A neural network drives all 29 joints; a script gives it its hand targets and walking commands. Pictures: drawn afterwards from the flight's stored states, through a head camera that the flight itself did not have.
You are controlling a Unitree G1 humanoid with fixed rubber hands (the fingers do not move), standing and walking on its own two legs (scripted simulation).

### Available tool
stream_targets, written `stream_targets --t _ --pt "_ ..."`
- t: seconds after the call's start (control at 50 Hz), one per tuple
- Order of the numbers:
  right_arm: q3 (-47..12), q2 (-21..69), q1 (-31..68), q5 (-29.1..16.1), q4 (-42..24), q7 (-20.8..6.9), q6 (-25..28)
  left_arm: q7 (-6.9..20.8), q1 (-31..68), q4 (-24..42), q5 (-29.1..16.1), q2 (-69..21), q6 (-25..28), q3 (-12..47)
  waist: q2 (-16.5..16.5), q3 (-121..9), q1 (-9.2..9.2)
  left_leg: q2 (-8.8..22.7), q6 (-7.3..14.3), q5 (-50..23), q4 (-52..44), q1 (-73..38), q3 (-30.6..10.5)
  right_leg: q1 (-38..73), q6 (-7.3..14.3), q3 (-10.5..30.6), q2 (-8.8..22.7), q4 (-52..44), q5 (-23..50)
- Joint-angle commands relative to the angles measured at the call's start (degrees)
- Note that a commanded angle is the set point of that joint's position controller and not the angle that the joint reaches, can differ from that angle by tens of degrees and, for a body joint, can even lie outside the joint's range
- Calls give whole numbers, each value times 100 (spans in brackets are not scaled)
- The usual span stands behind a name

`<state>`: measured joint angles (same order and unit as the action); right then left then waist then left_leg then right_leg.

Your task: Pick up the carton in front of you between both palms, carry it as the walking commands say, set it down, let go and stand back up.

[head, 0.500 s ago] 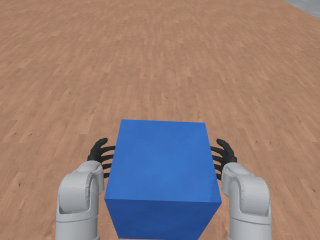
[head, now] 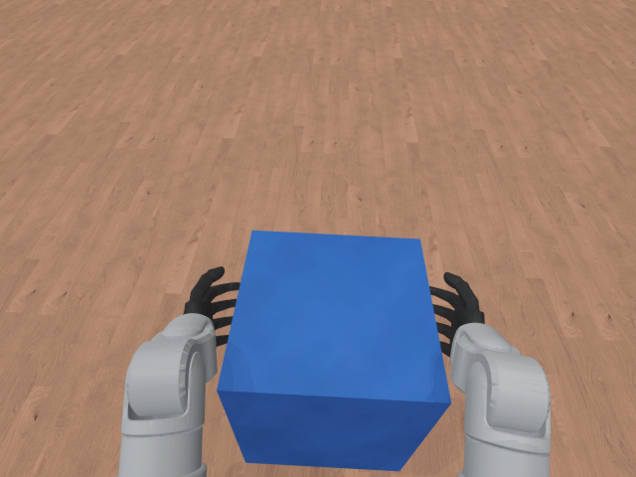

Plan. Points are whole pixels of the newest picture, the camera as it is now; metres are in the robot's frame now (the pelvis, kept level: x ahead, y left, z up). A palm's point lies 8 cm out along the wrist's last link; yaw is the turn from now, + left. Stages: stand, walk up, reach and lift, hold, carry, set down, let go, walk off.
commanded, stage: carry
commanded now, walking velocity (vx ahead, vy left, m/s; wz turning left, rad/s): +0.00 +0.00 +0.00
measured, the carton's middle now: (329, 355) +0.28 +0.00 -0.01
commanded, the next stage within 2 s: hold in 1.78 s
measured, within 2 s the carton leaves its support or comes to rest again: neither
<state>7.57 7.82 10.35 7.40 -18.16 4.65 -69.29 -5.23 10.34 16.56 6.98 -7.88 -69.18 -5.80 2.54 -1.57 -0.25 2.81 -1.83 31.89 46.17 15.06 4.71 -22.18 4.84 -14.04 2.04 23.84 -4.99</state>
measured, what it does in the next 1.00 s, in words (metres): steps on the spot: left foot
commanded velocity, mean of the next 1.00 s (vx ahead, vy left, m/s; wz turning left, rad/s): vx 0.00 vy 0.00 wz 0.00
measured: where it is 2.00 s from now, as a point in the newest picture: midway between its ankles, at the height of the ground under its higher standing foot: outside the picture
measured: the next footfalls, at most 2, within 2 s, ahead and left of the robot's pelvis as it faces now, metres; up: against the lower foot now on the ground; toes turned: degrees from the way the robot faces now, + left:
left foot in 0.10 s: +0.08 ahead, +0.13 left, +0.00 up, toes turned +0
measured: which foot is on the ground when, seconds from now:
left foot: up 0.00-0.08, down 0.10-1.00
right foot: down 0.00-1.00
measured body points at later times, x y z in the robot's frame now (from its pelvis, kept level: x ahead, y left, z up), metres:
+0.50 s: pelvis +0.11 +0.02 +0.00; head +0.09 +0.02 +0.45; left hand +0.39 +0.17 +0.06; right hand +0.39 -0.14 +0.07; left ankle +0.04 +0.12 -0.73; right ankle +0.09 -0.08 -0.73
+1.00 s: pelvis +0.08 +0.02 +0.00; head +0.05 +0.02 +0.45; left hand +0.37 +0.17 +0.03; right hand +0.37 -0.13 +0.03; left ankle +0.04 +0.12 -0.73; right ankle +0.09 -0.09 -0.73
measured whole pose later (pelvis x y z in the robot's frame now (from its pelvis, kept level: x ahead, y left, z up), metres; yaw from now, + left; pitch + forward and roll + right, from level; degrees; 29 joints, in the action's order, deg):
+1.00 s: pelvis +0.08 +0.02 +0.00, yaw -1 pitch +2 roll +0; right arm 9.7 8.1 12.2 14.9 10.8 0.9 -43.9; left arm -1.4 11.6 -10.7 14.7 -8.0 -44.8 -9.1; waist 0.3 -7.0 0.0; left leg 2.9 0.6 19.5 29.3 11.4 9.4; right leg -16.5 0.8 -10.8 3.8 29.9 -14.8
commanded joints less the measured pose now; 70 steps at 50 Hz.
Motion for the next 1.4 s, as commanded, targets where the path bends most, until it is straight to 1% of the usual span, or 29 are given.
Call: stream_targets --t 0.0,0.02,0.04,0.06,0.08,0.1,0.12,0.14,0.16,0.18,0.22,0.24,0.28,0.32,0.4,0.52,0.6,0.68,0.78,0.88,0.96,1.04,1.1,1.18,1.26,1.38 --pt "-4426 5551 2691 -2528 -563 -1464 102 1558 2576 703 -2451 -5653 163 3982 -1085 -2421 6 27 66 -302 -1154 102 -65 2358 269 1416 1519 -754 2178" --pt "-4434 5584 2556 -2515 -574 -1439 128 1559 2473 739 -2469 -5644 176 4001 -1087 -2555 -9 13 73 -648 -1398 -67 23 2372 252 1309 1500 -721 1931" --pt "-4433 5573 2442 -2485 -605 -1417 150 1559 2410 791 -2465 -5604 190 4025 -1024 -2628 -4 41 68 -1095 -1731 -257 125 2340 212 1145 1437 -605 1803" --pt "-4429 5556 2352 -2452 -629 -1404 161 1561 2365 830 -2454 -5548 197 4042 -920 -2637 20 96 51 -1805 -2241 -527 230 2199 120 935 1322 -451 1643" --pt "-4421 5513 2313 -2429 -667 -1402 153 1560 2352 874 -2438 -5493 198 4057 -835 -2591 18 197 28 -2436 -2505 -814 224 1954 4 821 1180 -321 1297" --pt "-4412 5461 2314 -2419 -681 -1405 137 1563 2409 943 -2425 -5403 179 4066 -706 -2490 32 478 22 -2636 -2637 -844 50 1804 -151 706 1075 -262 788" --pt "-4368 5368 2408 -2398 -688 -1413 97 1563 2511 945 -2429 -5339 138 4075 -390 -2287 -1 781 75 -3163 -2404 -789 -173 1669 -288 681 930 -86 692" --pt "-4306 5270 2425 -2373 -613 -1423 46 1556 2524 898 -2434 -5256 81 4071 -195 -2171 -9 866 117 -3586 -2117 -800 -143 1581 -377 759 868 -20 1004" --pt "-4248 5197 2311 -2362 -471 -1435 -6 1548 2481 816 -2412 -5147 24 4042 -110 -2086 6 867 115 -3812 -2045 -741 -127 1600 -413 761 873 149 1352" --pt "-4189 5116 2168 -2334 -304 -1449 -50 1539 2404 687 -2373 -5054 -31 4016 -95 -2041 11 856 107 -4051 -2016 -674 -140 1637 -426 772 874 322 1650" --pt "-4088 4995 1981 -2263 30 -1474 -117 1531 2259 382 -2284 -4943 -109 3971 -37 -1966 9 798 109 -4783 -1860 -673 -135 1560 -418 775 851 596 2217" --pt "-4053 4974 1947 -2236 180 -1489 -137 1532 2222 240 -2246 -4935 -131 3947 -33 -1936 7 781 105 -5075 -1805 -693 -119 1500 -426 758 829 676 2383" --pt "-4036 5037 2025 -2228 345 -1523 -131 1545 2279 68 -2215 -5013 -126 3937 -30 -1865 8 765 105 -5427 -1747 -713 -91 1394 -456 725 777 768 2404" --pt "-4071 5176 2221 -2264 381 -1552 -71 1563 2453 13 -2236 -5155 -68 3976 -29 -1822 15 762 118 -5582 -1714 -742 -67 1321 -485 719 740 799 2267" --pt "-4177 5401 2469 -2299 347 -1573 144 1581 2696 13 -2273 -5388 145 4087 -90 -1917 30 737 141 -5524 -1651 -821 -38 1366 -494 750 717 842 2185" --pt "-4192 5345 2342 -2079 500 -1567 613 1582 2548 -144 -2095 -5357 625 4095 -176 -2110 37 715 192 -5189 -1561 -866 -16 1450 -443 815 740 928 2156" --pt "-4125 5215 2208 -1907 602 -1559 930 1573 2413 -225 -1927 -5219 938 4021 -195 -2075 38 704 218 -4772 -1599 -778 -18 1426 -422 851 761 887 1898" --pt "-3923 4978 2068 -1648 824 -1533 1276 1555 2261 -449 -1669 -4952 1273 3810 -213 -1929 37 690 227 -4306 -1704 -672 -33 1383 -413 889 784 767 1666" --pt "-3499 4720 2066 -1245 1323 -1507 1800 1528 2237 -935 -1260 -4663 1792 3376 -225 -1717 32 685 231 -3721 -1880 -550 -53 1309 -404 927 806 564 1291" --pt "-2916 4658 2331 -822 2055 -1513 2394 1537 2531 -1660 -863 -4595 2398 2806 -229 -1537 30 688 258 -3034 -2099 -425 -92 1209 -392 961 801 337 694" --pt "-2487 4838 2678 -539 2764 -1574 2922 1616 2904 -2369 -584 -4769 2933 2379 -242 -1535 28 680 289 -2693 -2197 -363 -111 1186 -377 988 794 228 437" --pt "-2418 5170 2935 -475 3126 -1655 3272 1696 3178 -2723 -526 -5112 3286 2316 -248 -1677 25 666 309 -2591 -2202 -382 -122 1218 -364 1003 795 206 399" --pt "-2549 5317 2920 -532 3094 -1686 3311 1724 3170 -2695 -585 -5270 3325 2445 -246 -1795 28 661 309 -2648 -2174 -419 -124 1249 -364 1000 799 224 462" --pt "-2862 5347 2714 -732 2750 -1677 3092 1709 2958 -2352 -772 -5305 3108 2749 -242 -1883 29 662 301 -2796 -2125 -446 -120 1257 -369 993 808 266 572" --pt "-2817 5182 2556 -708 2683 -1651 2926 1686 2784 -2277 -742 -5133 2941 2689 -252 -1815 27 665 300 -2792 -2122 -383 -121 1199 -376 998 809 264 561" --pt "-2903 5217 2695 -772 2549 -1643 2943 1687 2931 -2155 -817 -5157 2958 2788 -253 -1725 26 661 317 -2597 -2178 -306 -139 1138 -378 1014 804 199 393"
